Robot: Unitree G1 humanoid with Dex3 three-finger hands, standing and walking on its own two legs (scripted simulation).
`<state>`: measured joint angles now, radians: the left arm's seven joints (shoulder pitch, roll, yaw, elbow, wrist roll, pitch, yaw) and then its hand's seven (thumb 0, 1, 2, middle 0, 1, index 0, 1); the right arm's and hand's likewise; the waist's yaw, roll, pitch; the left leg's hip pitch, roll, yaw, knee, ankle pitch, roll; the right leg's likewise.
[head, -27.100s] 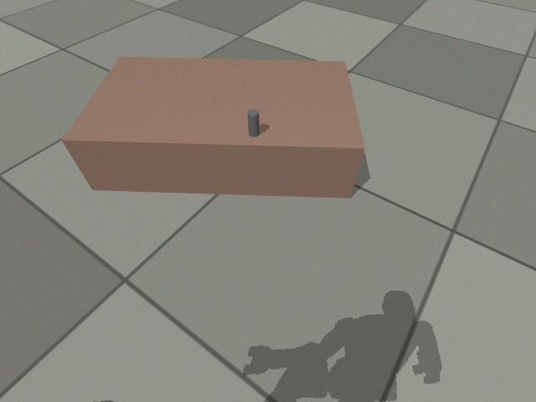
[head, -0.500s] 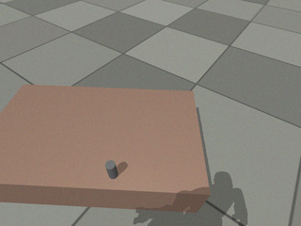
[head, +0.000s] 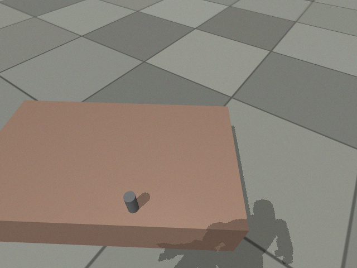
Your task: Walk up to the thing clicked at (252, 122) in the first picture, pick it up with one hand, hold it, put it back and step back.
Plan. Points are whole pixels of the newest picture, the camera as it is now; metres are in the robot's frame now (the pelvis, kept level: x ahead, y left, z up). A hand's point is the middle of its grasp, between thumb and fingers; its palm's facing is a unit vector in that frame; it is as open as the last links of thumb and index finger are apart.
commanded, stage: stand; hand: left
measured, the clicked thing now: (131, 202) +0.42 +0.22 -0.39
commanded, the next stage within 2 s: step back in 1.00 s
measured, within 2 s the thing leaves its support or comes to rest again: neither
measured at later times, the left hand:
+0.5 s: hand out of the picture +0.08 +0.25 -0.16, palm faces -0.02 -0.94 -0.34, open 7.4 cm
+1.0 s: hand out of the picture +0.08 +0.25 -0.16, palm faces -0.02 -0.94 -0.34, open 7.4 cm
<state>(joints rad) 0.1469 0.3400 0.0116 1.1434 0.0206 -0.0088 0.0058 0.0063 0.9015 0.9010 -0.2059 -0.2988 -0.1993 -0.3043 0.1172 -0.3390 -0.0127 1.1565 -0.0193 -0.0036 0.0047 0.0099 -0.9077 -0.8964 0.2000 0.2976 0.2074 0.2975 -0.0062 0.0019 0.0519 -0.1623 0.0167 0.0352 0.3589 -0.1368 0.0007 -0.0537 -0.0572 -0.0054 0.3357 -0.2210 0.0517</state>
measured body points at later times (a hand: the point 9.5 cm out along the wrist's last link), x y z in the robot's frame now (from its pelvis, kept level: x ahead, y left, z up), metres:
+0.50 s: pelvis +0.01 +0.00 +0.00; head +0.02 +0.00 +0.45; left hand +0.09 +0.29 -0.13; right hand +0.08 -0.31 -0.13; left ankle +0.04 +0.12 -0.75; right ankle -0.02 -0.15 -0.75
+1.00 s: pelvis +0.02 -0.01 +0.00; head +0.02 +0.00 +0.45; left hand +0.08 +0.30 -0.13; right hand +0.08 -0.31 -0.13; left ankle +0.04 +0.12 -0.75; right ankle -0.02 -0.15 -0.75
